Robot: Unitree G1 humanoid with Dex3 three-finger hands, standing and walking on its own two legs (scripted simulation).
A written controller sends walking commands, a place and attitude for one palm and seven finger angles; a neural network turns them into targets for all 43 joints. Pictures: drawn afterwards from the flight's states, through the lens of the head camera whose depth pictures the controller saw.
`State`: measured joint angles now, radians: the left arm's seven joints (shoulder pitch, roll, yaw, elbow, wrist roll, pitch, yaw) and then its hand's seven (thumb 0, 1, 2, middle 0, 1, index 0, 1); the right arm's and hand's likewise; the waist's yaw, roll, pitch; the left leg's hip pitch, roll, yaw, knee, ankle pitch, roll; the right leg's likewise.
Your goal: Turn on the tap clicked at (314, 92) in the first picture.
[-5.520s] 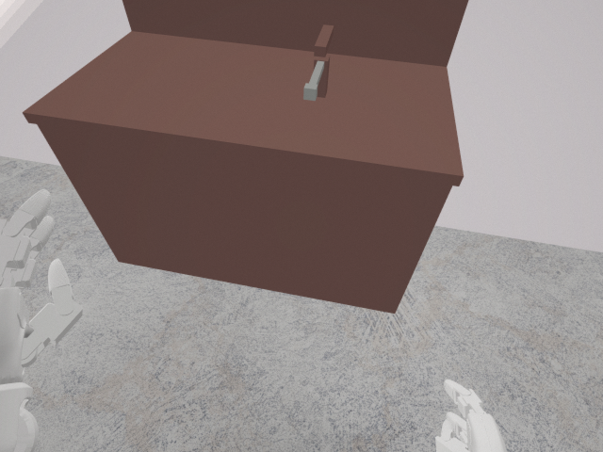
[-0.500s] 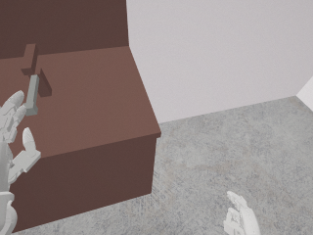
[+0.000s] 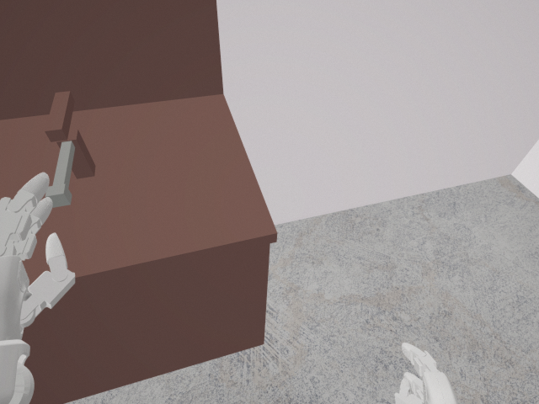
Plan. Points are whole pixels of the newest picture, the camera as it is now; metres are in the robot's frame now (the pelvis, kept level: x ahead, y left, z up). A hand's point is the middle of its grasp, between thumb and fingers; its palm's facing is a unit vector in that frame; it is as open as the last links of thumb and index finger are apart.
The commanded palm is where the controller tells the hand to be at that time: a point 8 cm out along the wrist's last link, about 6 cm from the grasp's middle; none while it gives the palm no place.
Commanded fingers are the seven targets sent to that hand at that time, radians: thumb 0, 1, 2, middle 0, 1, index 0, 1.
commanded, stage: shuffle to correct the standing spot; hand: left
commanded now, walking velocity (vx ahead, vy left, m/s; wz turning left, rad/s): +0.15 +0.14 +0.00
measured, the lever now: (59, 195) +0.41 +0.40 +0.06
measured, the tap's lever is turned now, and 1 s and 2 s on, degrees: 0 0 0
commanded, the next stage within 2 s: come to a stop and stand still in 0.58 s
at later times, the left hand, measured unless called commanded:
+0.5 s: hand (62, 239) +0.26 +0.27 +0.16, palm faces +0.39 -0.83 -0.39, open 7.4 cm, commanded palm +0.20 +0.31 +0.18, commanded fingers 0.00 0.90 0.90 -0.20 -0.30 -0.20 -0.30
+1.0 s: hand (27, 206) +0.29 +0.33 +0.17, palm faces +0.42 -0.82 -0.38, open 7.4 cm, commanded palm +0.23 +0.36 +0.18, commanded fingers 0.00 0.90 0.90 -0.20 -0.30 -0.20 -0.30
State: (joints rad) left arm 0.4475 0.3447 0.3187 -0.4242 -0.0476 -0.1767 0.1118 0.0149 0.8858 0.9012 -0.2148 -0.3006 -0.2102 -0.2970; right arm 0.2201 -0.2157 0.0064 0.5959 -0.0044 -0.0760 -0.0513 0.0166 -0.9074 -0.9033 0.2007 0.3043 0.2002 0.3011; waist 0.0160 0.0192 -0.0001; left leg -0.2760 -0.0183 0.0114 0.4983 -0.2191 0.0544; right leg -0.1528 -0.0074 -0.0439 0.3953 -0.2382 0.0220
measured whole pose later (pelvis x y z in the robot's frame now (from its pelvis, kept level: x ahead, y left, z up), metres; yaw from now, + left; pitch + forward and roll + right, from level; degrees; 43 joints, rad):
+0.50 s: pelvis +0.03 +0.03 -0.02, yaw +0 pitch -1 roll -1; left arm 0.43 0.37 0.37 -0.48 -0.04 -0.20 0.12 0.02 0.89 0.90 -0.21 -0.30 -0.21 -0.30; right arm 0.20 -0.19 0.00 0.59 0.00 -0.07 -0.01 0.02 -0.91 -0.90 0.20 0.30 0.20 0.30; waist 0.00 0.00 0.05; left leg -0.27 -0.08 0.05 0.64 -0.35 0.11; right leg -0.32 -0.04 -0.03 0.84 -0.49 0.00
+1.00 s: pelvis +0.07 +0.08 -0.01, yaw +0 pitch -2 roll -1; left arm 0.39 0.39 0.39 -0.50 -0.04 -0.19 0.13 0.02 0.89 0.90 -0.21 -0.30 -0.21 -0.30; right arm 0.17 -0.15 0.02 0.60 0.01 -0.12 -0.03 0.02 -0.91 -0.90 0.20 0.30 0.20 0.30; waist 0.01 -0.02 0.08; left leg -0.31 0.06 0.02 0.58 -0.23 -0.02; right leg -0.18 -0.06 -0.03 0.53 -0.32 0.05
